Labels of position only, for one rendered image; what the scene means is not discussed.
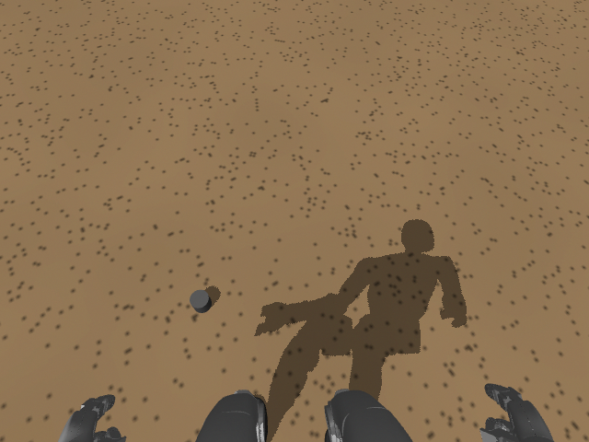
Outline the right robot hand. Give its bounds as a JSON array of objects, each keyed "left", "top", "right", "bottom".
[{"left": 479, "top": 383, "right": 553, "bottom": 442}]

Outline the tin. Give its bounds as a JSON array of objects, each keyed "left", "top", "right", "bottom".
[{"left": 190, "top": 290, "right": 212, "bottom": 313}]

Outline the left robot hand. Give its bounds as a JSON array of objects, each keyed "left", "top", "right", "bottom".
[{"left": 58, "top": 395, "right": 126, "bottom": 442}]

